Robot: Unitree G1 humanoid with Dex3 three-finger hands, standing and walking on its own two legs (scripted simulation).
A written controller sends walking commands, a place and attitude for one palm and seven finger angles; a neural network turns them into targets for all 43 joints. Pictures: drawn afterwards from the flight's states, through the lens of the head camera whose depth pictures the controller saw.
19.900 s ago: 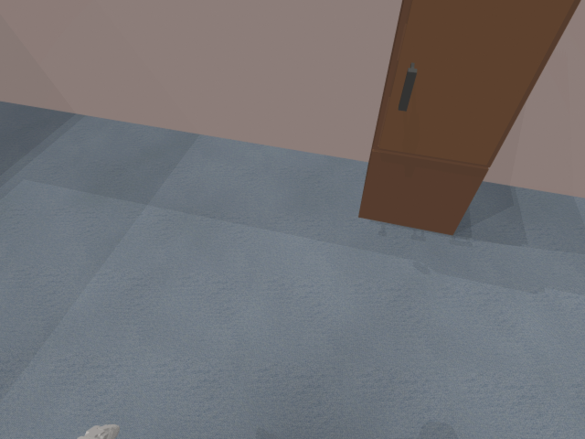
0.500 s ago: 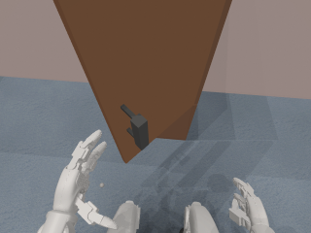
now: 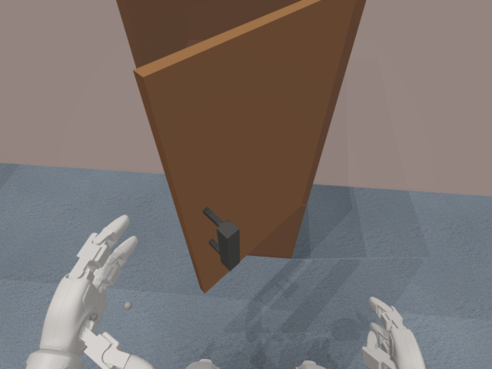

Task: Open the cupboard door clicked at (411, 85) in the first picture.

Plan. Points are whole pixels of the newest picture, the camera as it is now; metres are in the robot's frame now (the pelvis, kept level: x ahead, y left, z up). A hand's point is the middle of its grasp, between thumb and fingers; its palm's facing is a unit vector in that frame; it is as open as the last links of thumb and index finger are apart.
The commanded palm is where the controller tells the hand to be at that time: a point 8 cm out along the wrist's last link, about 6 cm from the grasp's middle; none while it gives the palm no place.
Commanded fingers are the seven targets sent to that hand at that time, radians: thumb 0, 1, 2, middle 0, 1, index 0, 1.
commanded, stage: draw the hand back to the body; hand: left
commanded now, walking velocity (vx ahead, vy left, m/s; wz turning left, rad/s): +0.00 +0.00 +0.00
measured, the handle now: (220, 238) +0.34 +0.07 -0.01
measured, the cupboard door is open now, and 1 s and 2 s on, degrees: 49 49 49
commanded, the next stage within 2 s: step back with the hand held close in 1.08 s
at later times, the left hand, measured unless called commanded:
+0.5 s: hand (38, 255) +0.21 +0.24 +0.18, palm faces +0.36 -0.84 -0.40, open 11.5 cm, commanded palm +0.17 +0.28 +0.21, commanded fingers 0.00 0.58 0.76 -0.19 -0.30 -0.19 -0.30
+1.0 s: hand out of the picture +0.21 +0.25 +0.23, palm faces +0.44 -0.80 -0.40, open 7.5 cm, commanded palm +0.17 +0.29 +0.24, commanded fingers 0.00 0.90 0.90 -0.20 -0.30 -0.20 -0.30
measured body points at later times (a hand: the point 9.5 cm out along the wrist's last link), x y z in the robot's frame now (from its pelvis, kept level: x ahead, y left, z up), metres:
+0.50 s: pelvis +0.03 +0.00 +0.06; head +0.01 -0.02 +0.51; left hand +0.19 +0.28 +0.20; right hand +0.21 -0.21 -0.02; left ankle -0.01 +0.12 -0.67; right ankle +0.02 -0.14 -0.67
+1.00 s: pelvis +0.02 -0.01 +0.08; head +0.00 -0.03 +0.53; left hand +0.18 +0.29 +0.25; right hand +0.20 -0.23 -0.01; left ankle -0.01 +0.12 -0.67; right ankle +0.02 -0.14 -0.67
